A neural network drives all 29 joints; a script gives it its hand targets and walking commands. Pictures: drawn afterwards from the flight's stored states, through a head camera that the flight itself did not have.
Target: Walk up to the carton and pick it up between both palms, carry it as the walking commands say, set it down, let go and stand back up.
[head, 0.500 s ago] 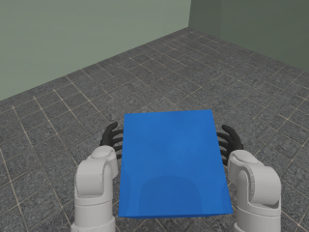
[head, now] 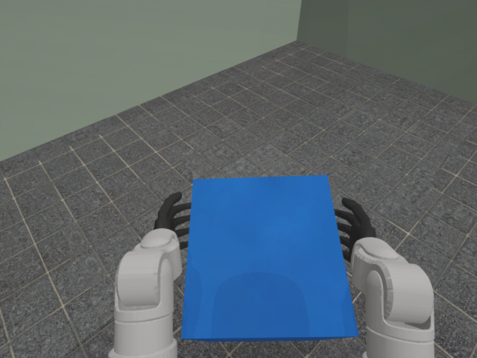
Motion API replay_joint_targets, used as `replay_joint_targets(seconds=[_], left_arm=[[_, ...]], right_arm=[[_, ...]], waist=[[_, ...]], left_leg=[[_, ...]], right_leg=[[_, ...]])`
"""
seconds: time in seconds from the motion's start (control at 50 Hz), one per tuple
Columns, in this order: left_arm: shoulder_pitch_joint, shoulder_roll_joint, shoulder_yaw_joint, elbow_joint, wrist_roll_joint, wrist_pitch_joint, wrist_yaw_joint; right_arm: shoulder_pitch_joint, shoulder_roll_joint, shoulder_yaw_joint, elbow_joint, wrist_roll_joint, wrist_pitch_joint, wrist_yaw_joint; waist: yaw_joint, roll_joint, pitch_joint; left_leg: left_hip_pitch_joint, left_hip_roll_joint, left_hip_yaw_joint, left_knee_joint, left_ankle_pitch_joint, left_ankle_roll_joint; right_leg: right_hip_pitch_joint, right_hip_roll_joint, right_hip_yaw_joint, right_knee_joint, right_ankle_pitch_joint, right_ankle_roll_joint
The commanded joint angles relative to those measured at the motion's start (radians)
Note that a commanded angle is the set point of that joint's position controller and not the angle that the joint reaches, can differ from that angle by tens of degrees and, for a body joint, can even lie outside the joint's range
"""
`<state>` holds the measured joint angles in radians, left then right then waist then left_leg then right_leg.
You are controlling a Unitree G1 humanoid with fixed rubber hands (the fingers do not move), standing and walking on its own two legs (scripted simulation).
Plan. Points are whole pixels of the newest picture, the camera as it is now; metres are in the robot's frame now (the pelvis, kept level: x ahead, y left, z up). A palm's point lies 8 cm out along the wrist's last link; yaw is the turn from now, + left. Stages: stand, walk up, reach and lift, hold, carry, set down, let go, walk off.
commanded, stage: carry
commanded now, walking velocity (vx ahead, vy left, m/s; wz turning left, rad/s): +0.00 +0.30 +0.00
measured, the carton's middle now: (261, 268) +0.26 +0.00 +0.02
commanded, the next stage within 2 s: none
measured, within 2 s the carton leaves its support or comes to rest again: neither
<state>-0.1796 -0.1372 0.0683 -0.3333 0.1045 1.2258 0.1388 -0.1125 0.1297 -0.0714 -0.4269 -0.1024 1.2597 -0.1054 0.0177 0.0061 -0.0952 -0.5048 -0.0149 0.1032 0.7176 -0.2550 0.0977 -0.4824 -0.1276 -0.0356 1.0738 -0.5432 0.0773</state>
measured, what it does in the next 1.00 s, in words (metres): steps to the left: right foot, then left foot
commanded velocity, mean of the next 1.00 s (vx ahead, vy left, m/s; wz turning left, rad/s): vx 0.00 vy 0.30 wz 0.00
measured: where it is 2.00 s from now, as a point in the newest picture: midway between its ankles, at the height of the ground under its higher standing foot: outside the picture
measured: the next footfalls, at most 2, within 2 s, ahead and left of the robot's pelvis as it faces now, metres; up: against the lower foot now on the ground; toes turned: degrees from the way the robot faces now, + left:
right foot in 0.16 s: -0.01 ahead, -0.10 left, +0.00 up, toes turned -9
left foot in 0.38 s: +0.05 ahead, +0.23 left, +0.00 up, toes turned +2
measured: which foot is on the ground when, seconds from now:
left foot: down 0.00-0.18, up 0.20-0.36, down 0.38-0.70, up 0.72-0.86, down 0.88-1.00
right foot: up 0.00-0.14, down 0.16-0.40, up 0.42-0.66, down 0.68-0.90, up 0.92-1.00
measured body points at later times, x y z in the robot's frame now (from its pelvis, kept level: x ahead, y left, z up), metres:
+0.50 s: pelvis -0.08 +0.15 +0.00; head -0.09 +0.16 +0.45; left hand +0.20 +0.30 +0.09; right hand +0.18 +0.00 +0.09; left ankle +0.01 +0.23 -0.71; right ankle -0.09 -0.03 -0.68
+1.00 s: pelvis -0.15 +0.33 +0.00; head -0.16 +0.34 +0.45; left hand +0.13 +0.46 +0.08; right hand +0.11 +0.17 +0.09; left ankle -0.05 +0.39 -0.71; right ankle -0.17 +0.13 -0.68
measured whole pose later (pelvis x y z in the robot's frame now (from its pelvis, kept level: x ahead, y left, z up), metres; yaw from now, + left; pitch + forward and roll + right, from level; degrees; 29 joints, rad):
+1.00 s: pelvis -0.15 +0.33 +0.00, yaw -2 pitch +1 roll -2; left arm -0.15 -0.13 0.06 -0.37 0.10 1.23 0.13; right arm -0.08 0.13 -0.05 -0.47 -0.10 1.26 -0.12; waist 0.00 0.01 -0.07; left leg -0.52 -0.01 0.08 0.72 -0.23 0.09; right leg -0.45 -0.15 -0.04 0.95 -0.52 0.10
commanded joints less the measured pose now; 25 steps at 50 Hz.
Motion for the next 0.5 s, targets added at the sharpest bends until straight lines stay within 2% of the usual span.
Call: replay_joint_targets(seconds=[0.0, 0.06, 0.08, 0.1, 0.12, 0.14, 0.16, 0.18, 0.2, 0.22, 0.24, 0.26, 0.28, 0.3, 0.32, 0.34, 0.36, 0.38, 0.4, 0.42, 0.44, 0.46, 0.48], left_arm=[[-0.391, -0.951, -0.633, -0.220, -0.377, -0.016, -0.121], [-0.373, -0.940, -0.610, -0.227, -0.378, -0.010, -0.121], [-0.359, -0.938, -0.602, -0.228, -0.378, -0.011, -0.123], [-0.341, -0.943, -0.594, -0.220, -0.377, -0.011, -0.124], [-0.338, -0.948, -0.583, -0.215, -0.371, -0.010, -0.126], [-0.329, -0.948, -0.570, -0.218, -0.369, -0.015, -0.130], [-0.311, -0.946, -0.557, -0.211, -0.366, -0.020, -0.132], [-0.321, -0.978, -0.557, -0.209, -0.357, -0.033, -0.135], [-0.308, -0.981, -0.556, -0.190, -0.350, -0.030, -0.136], [-0.305, -0.980, -0.564, -0.193, -0.355, -0.028, -0.133], [-0.328, -0.974, -0.583, -0.214, -0.367, -0.032, -0.134], [-0.320, -0.958, -0.588, -0.209, -0.364, -0.029, -0.130], [-0.313, -0.946, -0.586, -0.199, -0.361, -0.027, -0.124], [-0.302, -0.930, -0.573, -0.194, -0.351, -0.027, -0.119], [-0.308, -0.922, -0.571, -0.210, -0.346, -0.031, -0.113], [-0.294, -0.923, -0.573, -0.205, -0.344, -0.030, -0.110], [-0.290, -0.919, -0.582, -0.217, -0.348, -0.029, -0.110], [-0.306, -0.912, -0.588, -0.224, -0.344, -0.022, -0.109], [-0.329, -0.911, -0.616, -0.242, -0.354, -0.020, -0.110], [-0.357, -0.920, -0.630, -0.237, -0.359, -0.022, -0.112], [-0.349, -0.932, -0.632, -0.225, -0.363, -0.020, -0.119], [-0.362, -0.948, -0.642, -0.236, -0.375, -0.023, -0.120], [-0.374, -0.954, -0.647, -0.251, -0.382, -0.024, -0.122]], right_arm=[[-0.472, 0.893, 0.597, -0.189, 0.359, -0.053, 0.092], [-0.497, 0.902, 0.621, -0.219, 0.373, -0.054, 0.085], [-0.501, 0.907, 0.634, -0.233, 0.378, -0.055, 0.082], [-0.507, 0.912, 0.647, -0.250, 0.385, -0.055, 0.080], [-0.508, 0.917, 0.658, -0.251, 0.389, -0.053, 0.077], [-0.521, 0.922, 0.675, -0.254, 0.397, -0.054, 0.078], [-0.524, 0.923, 0.696, -0.277, 0.399, -0.050, 0.077], [-0.616, 0.928, 0.723, -0.349, 0.414, -0.056, 0.085], [-0.638, 0.933, 0.722, -0.347, 0.418, -0.060, 0.084], [-0.622, 0.924, 0.701, -0.320, 0.416, -0.060, 0.082], [-0.576, 0.927, 0.688, -0.282, 0.405, -0.062, 0.082], [-0.551, 0.919, 0.685, -0.261, 0.406, -0.059, 0.083], [-0.523, 0.909, 0.676, -0.240, 0.400, -0.057, 0.083], [-0.529, 0.897, 0.675, -0.250, 0.401, -0.054, 0.084], [-0.535, 0.899, 0.682, -0.259, 0.405, -0.055, 0.086], [-0.520, 0.890, 0.674, -0.257, 0.402, -0.053, 0.085], [-0.505, 0.880, 0.665, -0.259, 0.396, -0.054, 0.086], [-0.495, 0.872, 0.646, -0.244, 0.389, -0.053, 0.086], [-0.472, 0.866, 0.626, -0.236, 0.386, -0.057, 0.088], [-0.464, 0.874, 0.619, -0.213, 0.380, -0.056, 0.090], [-0.448, 0.878, 0.613, -0.205, 0.367, -0.055, 0.089], [-0.459, 0.888, 0.618, -0.220, 0.368, -0.060, 0.089], [-0.471, 0.896, 0.625, -0.235, 0.369, -0.061, 0.091]], waist=[[-0.021, 0.138, -0.282], [-0.026, 0.110, -0.336], [-0.025, 0.102, -0.369], [-0.017, 0.093, -0.399], [-0.005, 0.083, -0.432], [0.011, 0.041, -0.462], [0.019, -0.265, -0.458], [0.013, -0.526, -0.354], [0.005, -0.419, -0.321], [-0.003, -0.255, -0.272], [-0.014, -0.164, -0.258], [-0.016, -0.171, -0.256], [-0.012, -0.219, -0.277], [-0.006, -0.296, -0.294], [-0.008, -0.338, -0.312], [-0.009, -0.296, -0.340], [-0.010, -0.171, -0.352], [-0.013, 0.077, -0.331], [-0.031, 0.282, -0.321], [-0.030, 0.259, -0.301], [-0.029, 0.191, -0.271], [-0.028, 0.159, -0.257], [-0.024, 0.147, -0.249]], left_leg=[[0.224, 0.223, -0.260, -0.394, -0.013, 0.067], [0.299, 0.249, -0.316, -0.374, 0.191, 0.097], [0.304, 0.244, -0.315, -0.370, 0.230, 0.104], [0.301, 0.229, -0.281, -0.350, 0.274, 0.089], [0.261, 0.187, -0.216, -0.320, 0.269, 0.037], [0.071, 0.135, -0.148, -0.288, 0.209, -0.060], [-0.168, 0.047, -0.048, -0.096, -0.042, -0.126], [-0.313, 0.068, -0.090, 0.159, -0.210, -0.120], [-0.283, 0.120, -0.217, 0.358, -0.192, -0.096], [-0.244, 0.102, -0.202, 0.398, -0.168, -0.093], [-0.208, 0.108, -0.190, 0.329, -0.131, -0.085], [-0.159, 0.093, -0.146, 0.207, -0.134, -0.087], [-0.078, 0.081, -0.105, 0.071, -0.156, -0.085], [-0.023, 0.048, -0.051, -0.012, -0.178, -0.090], [0.052, 0.037, -0.011, -0.108, -0.143, -0.091], [0.160, 0.032, -0.003, -0.202, -0.099, -0.088], [0.271, 0.055, -0.036, -0.279, -0.018, -0.084], [0.378, 0.235, -0.271, -0.301, 0.229, -0.021], [0.411, 0.344, -0.406, -0.322, 0.326, 0.062], [0.321, 0.335, -0.397, -0.345, 0.230, 0.086], [0.232, 0.316, -0.368, -0.385, 0.014, 0.090], [0.182, 0.288, -0.335, -0.419, -0.176, 0.079], [0.154, 0.258, -0.294, -0.424, -0.194, 0.070]], right_leg=[[-0.080, 0.066, -0.073, 0.044, -0.012, -0.035], [-0.009, 0.093, -0.077, -0.168, -0.056, -0.049], [0.045, 0.096, -0.078, -0.266, -0.051, -0.061], [0.122, 0.104, -0.103, -0.413, 0.018, -0.070], [0.267, 0.094, -0.129, -0.627, 0.146, -0.079], [0.514, -0.018, -0.031, -0.700, 0.213, -0.104], [0.635, -0.331, 0.381, -0.770, 0.170, -0.191], [0.486, -0.545, 0.590, -0.798, 0.329, -0.318], [0.388, -0.491, 0.479, -0.776, 0.322, -0.331], [0.318, -0.418, 0.387, -0.755, 0.353, -0.282], [0.295, -0.356, 0.278, -0.713, 0.414, -0.225], [0.291, -0.304, 0.196, -0.662, 0.572, -0.183], [0.304, -0.266, 0.126, -0.606, 0.743, -0.152], [0.314, -0.247, 0.102, -0.582, 0.826, -0.133], [0.304, -0.232, 0.083, -0.548, 0.855, -0.114], [0.269, -0.186, 0.044, -0.467, 0.781, -0.082], [0.189, -0.127, -0.002, -0.374, 0.587, -0.045], [-0.057, -0.027, -0.075, -0.235, 0.140, 0.011], [-0.204, 0.055, -0.139, -0.089, -0.150, 0.025], [-0.176, 0.053, -0.082, 0.048, -0.163, 0.002], [-0.146, 0.055, -0.068, 0.092, -0.122, -0.007], [-0.123, 0.053, -0.063, 0.109, -0.061, -0.016], [-0.094, 0.053, -0.070, 0.110, -0.013, -0.024]])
